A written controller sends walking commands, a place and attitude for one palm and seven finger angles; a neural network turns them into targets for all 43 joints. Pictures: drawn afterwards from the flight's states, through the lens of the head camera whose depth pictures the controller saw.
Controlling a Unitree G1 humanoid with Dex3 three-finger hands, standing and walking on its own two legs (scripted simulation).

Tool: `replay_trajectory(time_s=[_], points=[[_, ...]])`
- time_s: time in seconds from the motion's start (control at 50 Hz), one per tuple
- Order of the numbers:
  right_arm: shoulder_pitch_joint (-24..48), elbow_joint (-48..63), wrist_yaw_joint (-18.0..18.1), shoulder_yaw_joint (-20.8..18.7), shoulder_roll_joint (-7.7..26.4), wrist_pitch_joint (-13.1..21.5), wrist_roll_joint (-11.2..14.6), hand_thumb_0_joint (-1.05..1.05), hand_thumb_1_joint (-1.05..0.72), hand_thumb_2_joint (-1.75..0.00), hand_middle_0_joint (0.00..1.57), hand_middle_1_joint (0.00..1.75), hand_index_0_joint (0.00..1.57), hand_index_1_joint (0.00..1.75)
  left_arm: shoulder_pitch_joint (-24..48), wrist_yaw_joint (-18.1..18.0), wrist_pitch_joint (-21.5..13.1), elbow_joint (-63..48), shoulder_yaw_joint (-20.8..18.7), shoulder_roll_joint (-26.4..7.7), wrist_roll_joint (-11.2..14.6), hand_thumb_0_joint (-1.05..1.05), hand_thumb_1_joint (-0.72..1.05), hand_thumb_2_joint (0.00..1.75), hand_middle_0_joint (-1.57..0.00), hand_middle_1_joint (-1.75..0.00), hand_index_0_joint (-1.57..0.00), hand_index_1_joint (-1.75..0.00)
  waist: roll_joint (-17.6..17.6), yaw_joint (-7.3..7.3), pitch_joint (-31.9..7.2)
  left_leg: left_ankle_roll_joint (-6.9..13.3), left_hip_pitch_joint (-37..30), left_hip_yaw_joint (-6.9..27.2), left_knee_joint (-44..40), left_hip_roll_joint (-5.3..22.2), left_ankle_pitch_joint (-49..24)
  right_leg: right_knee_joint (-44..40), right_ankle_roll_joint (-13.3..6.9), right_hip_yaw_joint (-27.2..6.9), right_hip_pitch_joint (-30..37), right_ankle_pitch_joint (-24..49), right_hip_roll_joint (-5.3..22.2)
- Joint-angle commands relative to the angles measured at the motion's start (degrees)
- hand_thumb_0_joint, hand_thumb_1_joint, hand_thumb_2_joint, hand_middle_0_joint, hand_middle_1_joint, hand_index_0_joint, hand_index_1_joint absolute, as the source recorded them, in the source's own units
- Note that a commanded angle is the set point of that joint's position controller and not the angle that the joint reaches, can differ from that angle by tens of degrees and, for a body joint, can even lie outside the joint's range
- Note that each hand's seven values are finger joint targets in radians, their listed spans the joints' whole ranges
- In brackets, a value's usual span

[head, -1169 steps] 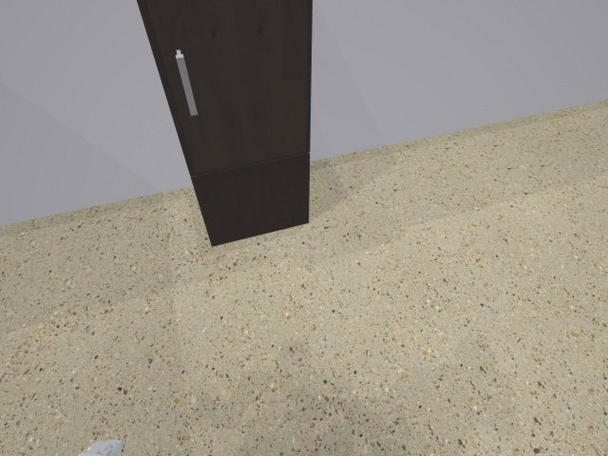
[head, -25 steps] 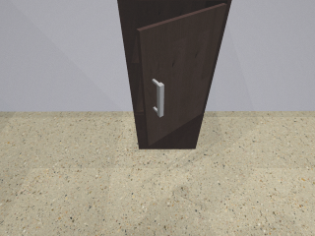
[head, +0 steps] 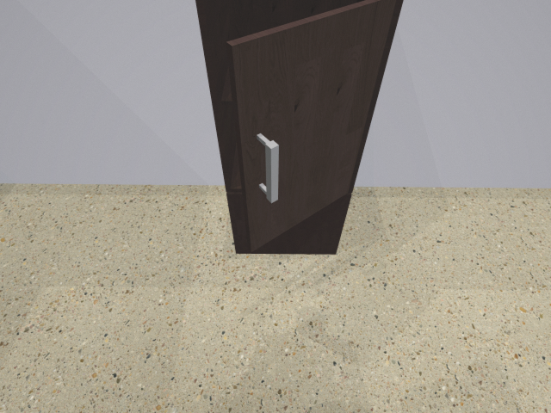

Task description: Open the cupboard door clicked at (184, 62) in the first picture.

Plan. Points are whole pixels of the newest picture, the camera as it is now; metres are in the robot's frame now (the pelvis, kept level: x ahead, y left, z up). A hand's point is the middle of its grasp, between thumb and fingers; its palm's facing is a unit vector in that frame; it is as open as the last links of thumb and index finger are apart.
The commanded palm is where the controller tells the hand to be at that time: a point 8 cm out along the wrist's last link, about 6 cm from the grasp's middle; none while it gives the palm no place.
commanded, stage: look to check the result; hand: left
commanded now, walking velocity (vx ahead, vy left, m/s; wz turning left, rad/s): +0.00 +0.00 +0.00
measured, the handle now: (267, 169) +0.59 +0.06 -0.03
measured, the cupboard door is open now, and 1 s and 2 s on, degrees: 37 37 37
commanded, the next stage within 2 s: walk to a spot facing it in 0.24 s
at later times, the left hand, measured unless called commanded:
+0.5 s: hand out of the picture +0.01 +0.18 -0.18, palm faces +0.03 -0.98 -0.22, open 7.4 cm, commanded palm none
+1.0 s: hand out of the picture +0.10 +0.17 -0.17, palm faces -0.23 -0.92 -0.31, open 7.4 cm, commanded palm none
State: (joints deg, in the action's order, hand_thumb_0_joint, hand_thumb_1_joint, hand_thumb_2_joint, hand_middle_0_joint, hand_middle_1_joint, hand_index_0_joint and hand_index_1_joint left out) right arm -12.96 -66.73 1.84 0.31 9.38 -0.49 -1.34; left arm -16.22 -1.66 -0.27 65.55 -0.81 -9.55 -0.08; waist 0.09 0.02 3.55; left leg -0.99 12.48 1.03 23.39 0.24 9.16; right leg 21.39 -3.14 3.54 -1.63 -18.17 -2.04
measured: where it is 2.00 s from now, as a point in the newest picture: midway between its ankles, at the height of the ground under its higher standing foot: outside the picture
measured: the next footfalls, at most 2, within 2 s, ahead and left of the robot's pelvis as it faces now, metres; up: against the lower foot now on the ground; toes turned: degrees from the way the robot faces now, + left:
left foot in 1.24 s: +0.07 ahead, +0.10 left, +0.00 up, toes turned -26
right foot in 1.52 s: -0.04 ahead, -0.15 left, +0.00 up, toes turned -40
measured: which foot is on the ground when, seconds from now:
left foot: down 0.00-0.88, up 0.90-1.00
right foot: down 0.00-1.00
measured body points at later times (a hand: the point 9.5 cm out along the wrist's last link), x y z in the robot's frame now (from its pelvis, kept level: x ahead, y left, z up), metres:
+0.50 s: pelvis +0.00 +0.00 +0.00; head +0.02 +0.00 +0.45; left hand +0.01 +0.24 -0.16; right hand +0.03 -0.24 -0.16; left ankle +0.04 +0.13 -0.74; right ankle -0.07 -0.08 -0.74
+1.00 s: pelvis -0.03 -0.02 -0.01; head +0.02 -0.06 +0.43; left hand +0.11 +0.22 -0.14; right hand -0.04 -0.28 -0.18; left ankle +0.01 +0.12 -0.68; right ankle -0.06 -0.11 -0.74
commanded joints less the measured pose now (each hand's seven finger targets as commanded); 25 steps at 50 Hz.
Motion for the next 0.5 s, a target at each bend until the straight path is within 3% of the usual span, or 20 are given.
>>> replay_trajectory(time_s=[0.0, 0.06, 0.1, 0.34, 0.4, 0.48], points=[[-1.9, 2.0, 0.8, -1.3, 6.6, 0.8, 0.5, 0.0, -0.9, -0.9, 0.2, 0.3, 0.2, 0.3, -4.0, -0.7, -0.7, -1.4, -1.1, -7.3, -0.2, 0.0, 0.9, 0.9, -0.2, -0.3, -0.2, -0.3, -1.7, -0.09, -0.3, 2.8, -4.4, 2.9, -0.4, 4.6, -11.2, -4.8, 1.2, -5.5, -5.6, 18.4, 8.4], [-1.7, 1.9, 0.9, -1.3, 6.6, 0.7, 0.3, 0.0, -0.9, -0.9, 0.2, 0.3, 0.2, 0.3, -4.0, -0.7, -0.6, -1.3, -0.9, -7.0, -0.2, 0.0, 0.9, 0.9, -0.2, -0.3, -0.2, -0.3, -0.1, 0.08, 0.4, 2.7, -4.3, 3.0, -0.8, 4.7, -11.0, -4.8, 0.9, -5.7, -5.9, 17.2, 8.4], [-1.5, 2.0, 0.9, -1.4, 6.9, 0.7, 0.4, 0.0, -0.9, -0.9, 0.2, 0.3, 0.2, 0.3, -4.3, -0.7, -0.7, -1.2, -1.0, -7.2, -0.2, 0.0, 0.9, 0.9, -0.2, -0.3, -0.2, -0.3, -1.3, -0.09, 0.2, 2.9, -4.7, 3.1, -0.8, 4.8, -10.7, -5.0, 0.9, -5.6, -6.0, 16.6, 8.3], [-0.3, 2.2, 0.8, -1.4, 7.6, 1.0, 0.3, 0.0, -0.9, -0.9, 0.2, 0.3, 0.2, 0.3, -3.4, -0.6, -0.8, -1.4, -1.1, -8.1, -0.3, 0.0, 0.9, 0.9, -0.2, -0.3, -0.2, -0.3, -0.8, -0.07, -0.2, 2.8, -5.0, 3.0, -1.3, 4.9, -11.9, -5.1, 1.2, -5.8, -5.1, 19.2, 8.6], [-1.8, 2.2, 1.2, -1.5, 5.8, 0.4, 0.2, 0.0, -0.9, -0.9, 0.2, 0.3, 0.2, 0.3, -4.2, -0.7, 0.0, -1.8, -1.4, -6.5, -0.4, 0.0, 0.9, 0.9, -0.2, -0.3, -0.2, -0.3, -1.0, -0.02, -0.7, 2.2, -5.4, 0.9, 1.0, 5.5, -11.5, -3.4, 1.1, -7.2, -6.2, 22.3, 8.4], [-1.7, 4.6, 1.6, -3.2, 7.6, -0.5, 0.1, 0.0, -0.9, -0.9, 0.2, 0.3, 0.2, 0.3, -3.3, -0.2, 1.5, -4.6, -3.4, -8.8, -0.8, 0.0, 0.9, 0.9, -0.2, -0.3, -0.2, -0.3, -2.5, 0.02, 0.1, 1.7, -1.8, -2.1, 5.4, 6.2, -7.4, 0.3, -0.6, -10.5, -8.2, 23.8, 8.9]])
